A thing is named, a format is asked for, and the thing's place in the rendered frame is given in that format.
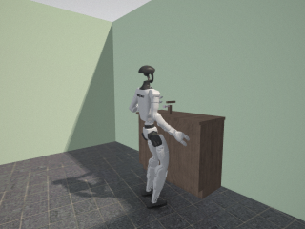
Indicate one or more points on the right robot forearm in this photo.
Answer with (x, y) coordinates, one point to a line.
(164, 125)

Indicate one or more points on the humanoid robot head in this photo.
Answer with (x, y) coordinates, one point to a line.
(147, 71)

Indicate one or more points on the left robot shin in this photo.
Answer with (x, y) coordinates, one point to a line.
(150, 177)

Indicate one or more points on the right robot hand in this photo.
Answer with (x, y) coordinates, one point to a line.
(179, 137)

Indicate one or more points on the robot left upper arm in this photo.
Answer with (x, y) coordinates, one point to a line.
(133, 107)

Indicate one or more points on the robot right upper arm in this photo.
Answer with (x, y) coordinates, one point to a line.
(154, 95)

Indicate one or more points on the counter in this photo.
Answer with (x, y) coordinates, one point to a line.
(197, 167)

